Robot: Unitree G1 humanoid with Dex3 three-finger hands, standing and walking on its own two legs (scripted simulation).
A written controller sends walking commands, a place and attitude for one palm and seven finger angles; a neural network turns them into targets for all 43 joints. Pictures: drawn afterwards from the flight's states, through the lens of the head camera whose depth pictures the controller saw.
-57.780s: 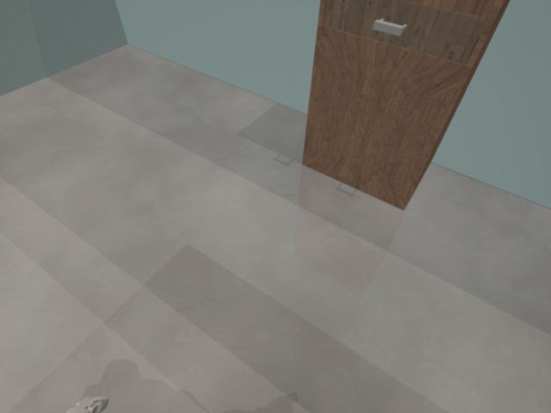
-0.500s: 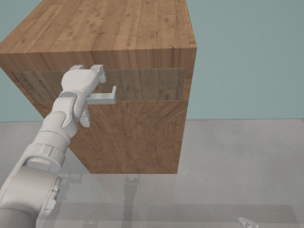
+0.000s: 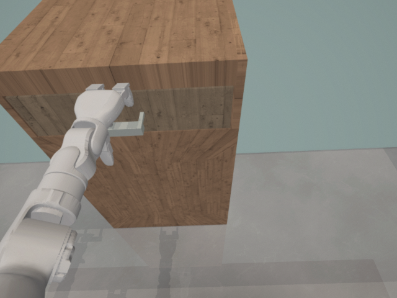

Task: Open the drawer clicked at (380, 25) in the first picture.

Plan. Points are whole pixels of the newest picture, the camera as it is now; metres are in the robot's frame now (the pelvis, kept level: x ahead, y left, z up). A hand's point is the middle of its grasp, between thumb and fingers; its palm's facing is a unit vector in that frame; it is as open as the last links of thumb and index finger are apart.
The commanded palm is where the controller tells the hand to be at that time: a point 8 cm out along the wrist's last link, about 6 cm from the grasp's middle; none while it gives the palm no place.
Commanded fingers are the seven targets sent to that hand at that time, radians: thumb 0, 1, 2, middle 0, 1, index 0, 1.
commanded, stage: re-aim the fingers above the handle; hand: left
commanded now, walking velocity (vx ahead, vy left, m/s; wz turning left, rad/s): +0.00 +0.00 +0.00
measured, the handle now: (124, 122) +0.51 +0.20 +0.04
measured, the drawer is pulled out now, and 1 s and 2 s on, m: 0.00 0.00 0.00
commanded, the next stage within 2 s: lower the fingers behind the handle in 1.58 s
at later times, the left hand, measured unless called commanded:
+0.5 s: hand (108, 124) +0.45 +0.21 +0.10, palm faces +0.01 -0.01 -1.00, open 13.9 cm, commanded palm +0.43 +0.21 +0.16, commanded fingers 0.00 -0.50 0.30 -0.30 -1.20 -0.30 -1.20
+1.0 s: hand (108, 123) +0.45 +0.21 +0.10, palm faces +0.00 +0.00 -1.00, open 13.9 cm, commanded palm +0.43 +0.21 +0.16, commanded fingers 0.00 -0.50 0.30 -0.30 -1.20 -0.30 -1.20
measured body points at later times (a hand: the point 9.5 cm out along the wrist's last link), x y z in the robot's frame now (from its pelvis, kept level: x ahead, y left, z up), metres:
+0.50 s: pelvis +0.00 +0.01 +0.00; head +0.04 -0.01 +0.45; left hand +0.45 +0.21 +0.16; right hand +0.08 -0.26 -0.13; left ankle -0.04 +0.12 -0.73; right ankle +0.01 -0.12 -0.73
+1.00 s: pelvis +0.00 +0.00 +0.00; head +0.04 -0.02 +0.45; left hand +0.45 +0.20 +0.16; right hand +0.09 -0.26 -0.14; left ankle -0.04 +0.12 -0.73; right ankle +0.01 -0.12 -0.73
